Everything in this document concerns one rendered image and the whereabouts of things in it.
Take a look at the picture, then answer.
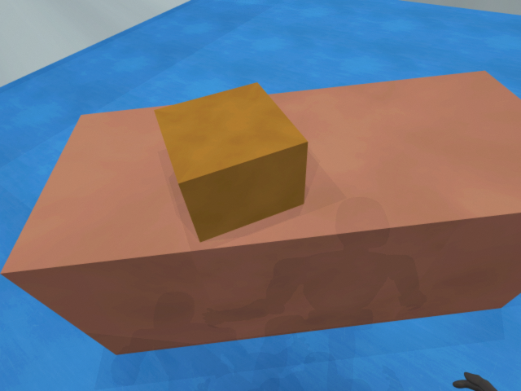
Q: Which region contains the pedestal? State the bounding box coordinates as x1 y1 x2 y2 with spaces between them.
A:
0 71 521 355

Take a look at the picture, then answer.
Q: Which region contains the carton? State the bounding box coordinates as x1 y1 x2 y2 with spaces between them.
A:
154 82 308 242

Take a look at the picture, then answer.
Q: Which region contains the robot right hand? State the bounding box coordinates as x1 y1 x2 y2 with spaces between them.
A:
453 372 497 391

